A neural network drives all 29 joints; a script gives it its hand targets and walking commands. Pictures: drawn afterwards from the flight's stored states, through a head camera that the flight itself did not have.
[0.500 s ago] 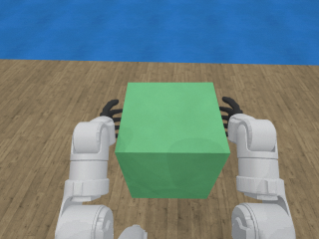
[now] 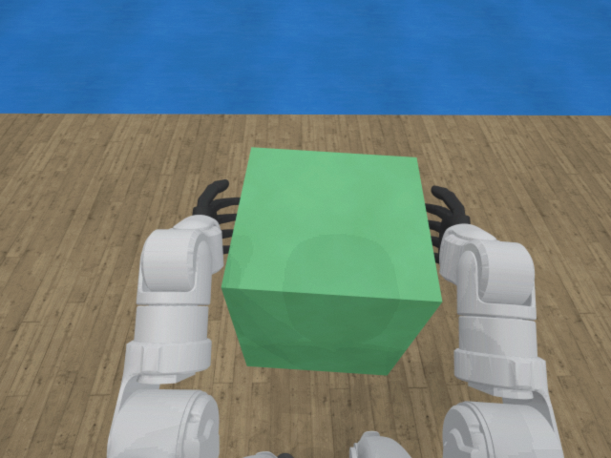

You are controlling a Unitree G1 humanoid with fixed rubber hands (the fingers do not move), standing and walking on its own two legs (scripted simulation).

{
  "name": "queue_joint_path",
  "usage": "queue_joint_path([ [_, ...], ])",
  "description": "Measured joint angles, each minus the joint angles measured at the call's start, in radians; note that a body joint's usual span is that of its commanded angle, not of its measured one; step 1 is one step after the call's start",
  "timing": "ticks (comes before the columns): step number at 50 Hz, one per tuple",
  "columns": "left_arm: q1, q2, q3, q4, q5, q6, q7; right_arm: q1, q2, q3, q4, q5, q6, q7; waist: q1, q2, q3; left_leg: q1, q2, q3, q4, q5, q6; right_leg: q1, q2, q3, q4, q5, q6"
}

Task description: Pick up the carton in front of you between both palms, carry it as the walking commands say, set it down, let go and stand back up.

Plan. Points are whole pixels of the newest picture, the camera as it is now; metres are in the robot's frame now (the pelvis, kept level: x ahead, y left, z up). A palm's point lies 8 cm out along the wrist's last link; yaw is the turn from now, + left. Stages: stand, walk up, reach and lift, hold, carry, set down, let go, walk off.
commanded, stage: carry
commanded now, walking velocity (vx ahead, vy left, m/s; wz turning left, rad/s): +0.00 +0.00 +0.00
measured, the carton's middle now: (324, 270) +0.36 -0.01 +0.00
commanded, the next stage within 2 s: none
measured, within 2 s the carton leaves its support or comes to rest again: neither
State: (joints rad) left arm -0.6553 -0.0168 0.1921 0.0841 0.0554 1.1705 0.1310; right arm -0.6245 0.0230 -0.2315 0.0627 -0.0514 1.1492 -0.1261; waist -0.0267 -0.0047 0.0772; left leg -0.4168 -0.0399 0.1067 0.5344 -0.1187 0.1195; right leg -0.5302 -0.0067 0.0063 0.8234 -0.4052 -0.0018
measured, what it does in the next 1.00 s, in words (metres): steps on the spot: right foot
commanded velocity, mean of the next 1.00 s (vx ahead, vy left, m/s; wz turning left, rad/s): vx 0.00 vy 0.00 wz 0.00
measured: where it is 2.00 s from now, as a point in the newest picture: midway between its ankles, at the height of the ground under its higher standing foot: outside the picture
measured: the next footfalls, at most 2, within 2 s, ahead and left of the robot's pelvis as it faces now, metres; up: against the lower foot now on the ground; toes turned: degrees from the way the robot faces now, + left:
right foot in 0.14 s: +0.14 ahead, -0.12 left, -0.01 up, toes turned -1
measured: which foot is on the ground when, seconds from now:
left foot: down 0.00-1.00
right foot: up 0.00-0.12, down 0.14-1.00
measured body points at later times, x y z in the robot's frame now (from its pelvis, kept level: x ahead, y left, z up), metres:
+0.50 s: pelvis +0.10 -0.02 -0.01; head +0.11 -0.02 +0.44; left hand +0.45 +0.15 +0.11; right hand +0.48 -0.15 +0.11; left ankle +0.03 +0.05 -0.73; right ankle +0.11 -0.11 -0.73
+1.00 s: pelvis +0.06 -0.02 +0.00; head +0.03 -0.02 +0.45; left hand +0.41 +0.14 +0.12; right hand +0.42 -0.17 +0.13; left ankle +0.03 +0.05 -0.73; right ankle +0.11 -0.12 -0.74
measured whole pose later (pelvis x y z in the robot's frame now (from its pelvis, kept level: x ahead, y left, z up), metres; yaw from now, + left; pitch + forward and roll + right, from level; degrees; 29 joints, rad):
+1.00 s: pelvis +0.06 -0.02 +0.00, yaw +2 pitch +2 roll +0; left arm -0.68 0.00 0.20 0.26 0.05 1.22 0.13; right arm -0.69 -0.01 -0.21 0.28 -0.05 1.21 -0.12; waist 0.00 0.00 -0.12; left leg -0.26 -0.05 0.07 0.58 -0.25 0.08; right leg -0.34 0.01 -0.06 0.51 -0.10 -0.05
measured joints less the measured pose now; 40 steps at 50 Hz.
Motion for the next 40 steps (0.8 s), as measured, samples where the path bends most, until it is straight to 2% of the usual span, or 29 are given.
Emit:
queue_joint_path([
  [4, 0.026, -0.019, 0.013, -0.084, 0.009, -0.008, 0.0, 0.0, 0.01, -0.002, -0.053, 0.005, -0.011, 0.0, -0.004, 0.001, -0.003, 0.023, -0.008, -0.005, 0.027, -0.052, -0.007, 0.005, 0.005, -0.014, -0.147, 0.15, -0.011],
  [6, 0.032, -0.023, 0.018, -0.11, 0.01, -0.006, 0.0, -0.005, 0.008, 0.003, -0.067, 0.007, -0.009, 0.0, -0.001, -0.001, -0.019, 0.031, -0.017, -0.005, 0.068, -0.095, -0.013, 0.055, 0.006, -0.034, -0.263, 0.279, -0.021],
  [7, 0.032, -0.025, 0.021, -0.115, 0.011, -0.005, 0.0, -0.01, 0.003, 0.008, -0.067, 0.009, -0.007, 0.0, 0.003, 0.001, -0.032, 0.031, -0.02, -0.005, 0.1, -0.124, -0.017, 0.079, 0.005, -0.04, -0.301, 0.383, -0.032],
  [9, 0.03, -0.032, 0.023, -0.104, 0.016, -0.01, 0.0, -0.021, -0.013, 0.014, -0.051, 0.016, -0.002, 0.0, 0.01, 0.036, -0.048, 0.036, -0.003, -0.018, 0.141, -0.152, -0.039, 0.085, 0.02, -0.052, -0.266, 0.353, -0.041],
  [11, 0.025, -0.035, 0.022, -0.069, 0.022, -0.005, 0.0, -0.024, -0.024, 0.014, -0.022, 0.021, 0.009, 0.0, 0.016, 0.046, -0.071, 0.055, 0.0, -0.03, 0.135, -0.171, -0.058, 0.094, 0.024, -0.061, -0.247, 0.298, -0.051],
  [15, 0.024, -0.019, 0.016, -0.014, 0.015, 0.014, 0.0, -0.042, -0.03, 0.021, 0.048, 0.016, 0.028, 0.0, 0.02, 0.03, -0.106, 0.101, -0.006, -0.041, 0.076, -0.168, -0.04, 0.111, 0.02, -0.07, -0.242, 0.292, -0.059],
  [25, -0.004, 0.016, 0.004, 0.071, -0.009, 0.03, 0.0, -0.068, -0.024, 0.014, 0.123, -0.004, 0.042, 0.0, 0.048, 0.015, -0.149, 0.12, 0.006, -0.053, 0.097, -0.176, -0.054, 0.145, 0.029, -0.086, -0.244, 0.274, -0.068],
  [34, -0.02, 0.027, -0.006, 0.112, -0.016, 0.038, 0.0, -0.061, -0.027, 0.017, 0.141, -0.004, 0.051, 0.001, 0.042, 0.006, -0.149, 0.121, -0.003, -0.048, 0.097, -0.187, -0.048, 0.156, 0.022, -0.08, -0.258, 0.245, -0.051],
  [40, -0.017, 0.023, -0.007, 0.116, -0.012, 0.047, 0.0, -0.053, -0.031, 0.021, 0.141, 0.001, 0.059, 0.001, 0.033, 0.005, -0.145, 0.129, -0.005, -0.043, 0.082, -0.164, -0.046, 0.166, 0.02, -0.076, -0.28, 0.274, -0.049],
])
